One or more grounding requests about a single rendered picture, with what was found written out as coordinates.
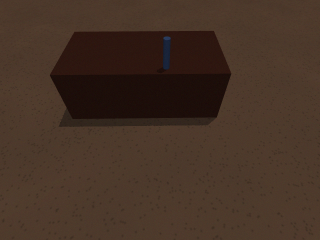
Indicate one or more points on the can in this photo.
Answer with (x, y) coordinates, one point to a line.
(166, 52)

